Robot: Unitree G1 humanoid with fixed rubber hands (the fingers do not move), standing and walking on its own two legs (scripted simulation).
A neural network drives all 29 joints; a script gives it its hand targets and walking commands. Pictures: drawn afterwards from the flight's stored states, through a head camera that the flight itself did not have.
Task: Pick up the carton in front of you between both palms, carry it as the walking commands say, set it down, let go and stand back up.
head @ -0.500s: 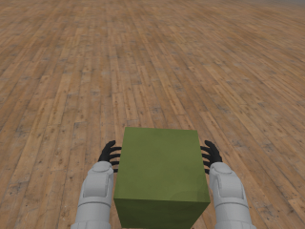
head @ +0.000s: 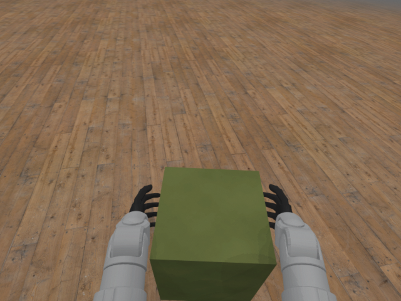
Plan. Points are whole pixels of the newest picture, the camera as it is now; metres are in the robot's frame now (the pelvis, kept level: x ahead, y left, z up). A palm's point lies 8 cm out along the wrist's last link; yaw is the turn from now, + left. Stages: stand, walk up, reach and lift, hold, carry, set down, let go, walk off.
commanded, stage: set down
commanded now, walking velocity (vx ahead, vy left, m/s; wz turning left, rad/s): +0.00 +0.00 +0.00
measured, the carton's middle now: (208, 237) +0.30 +0.00 -0.04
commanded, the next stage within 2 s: none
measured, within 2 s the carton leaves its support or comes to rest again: neither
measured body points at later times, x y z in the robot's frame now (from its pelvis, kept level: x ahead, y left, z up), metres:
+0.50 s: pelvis -0.03 -0.01 -0.04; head +0.14 +0.02 +0.38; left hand +0.34 +0.16 -0.12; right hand +0.35 -0.14 -0.10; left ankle +0.05 +0.10 -0.74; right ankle -0.01 -0.13 -0.74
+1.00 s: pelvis -0.06 +0.00 -0.18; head +0.18 +0.03 +0.21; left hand +0.39 +0.17 -0.27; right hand +0.39 -0.13 -0.25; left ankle +0.05 +0.11 -0.74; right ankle -0.01 -0.13 -0.74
